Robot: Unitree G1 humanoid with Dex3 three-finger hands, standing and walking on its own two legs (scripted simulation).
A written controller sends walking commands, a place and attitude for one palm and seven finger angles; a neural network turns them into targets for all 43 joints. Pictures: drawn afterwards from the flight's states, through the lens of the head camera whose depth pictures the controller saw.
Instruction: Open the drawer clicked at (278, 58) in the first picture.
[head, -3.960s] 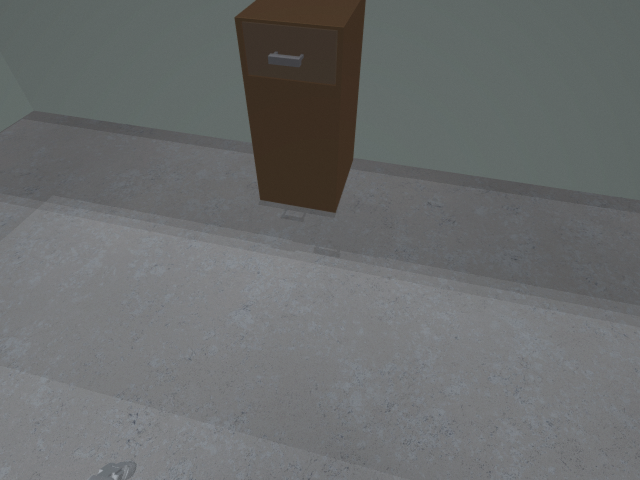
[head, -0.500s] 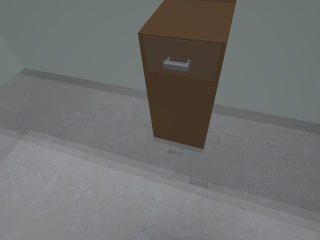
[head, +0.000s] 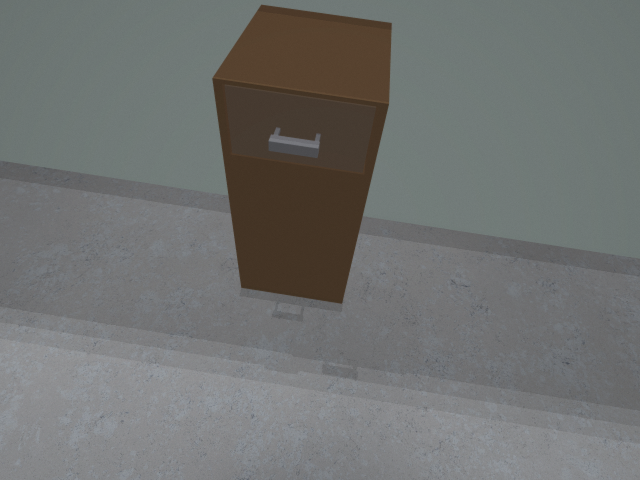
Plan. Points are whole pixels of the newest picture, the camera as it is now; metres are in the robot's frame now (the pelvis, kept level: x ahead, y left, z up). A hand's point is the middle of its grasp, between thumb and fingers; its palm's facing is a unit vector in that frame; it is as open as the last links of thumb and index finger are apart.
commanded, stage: take the last steps up to it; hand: left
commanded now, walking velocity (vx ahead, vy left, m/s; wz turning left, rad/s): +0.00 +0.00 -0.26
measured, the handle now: (295, 140) +0.80 +0.10 -0.05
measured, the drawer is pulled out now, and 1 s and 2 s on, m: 0.00 0.00 0.00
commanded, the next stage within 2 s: come to a stop and stand still in 0.94 s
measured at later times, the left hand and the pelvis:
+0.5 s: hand out of the picture +0.15 +0.12 -0.16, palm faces -0.11 -0.98 -0.19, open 7.4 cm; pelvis +0.04 -0.04 +0.00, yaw -5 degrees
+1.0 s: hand out of the picture +0.14 +0.13 -0.18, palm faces -0.01 -0.99 -0.12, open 7.4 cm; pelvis +0.20 -0.03 -0.01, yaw -6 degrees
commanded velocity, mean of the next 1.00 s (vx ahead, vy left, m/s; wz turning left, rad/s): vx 0.25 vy -0.02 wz -0.03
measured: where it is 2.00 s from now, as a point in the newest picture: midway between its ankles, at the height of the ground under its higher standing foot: outside the picture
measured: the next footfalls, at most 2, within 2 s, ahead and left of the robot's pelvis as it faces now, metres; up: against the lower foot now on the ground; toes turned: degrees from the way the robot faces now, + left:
right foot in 0.44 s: +0.07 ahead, -0.15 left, +0.00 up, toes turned -12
left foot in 0.88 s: +0.31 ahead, +0.06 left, +0.00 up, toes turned +4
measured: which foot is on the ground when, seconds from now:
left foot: down 0.00-0.44, up 0.46-0.86, down 0.88-1.00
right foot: up 0.00-0.42, down 0.44-0.90, up 0.92-1.00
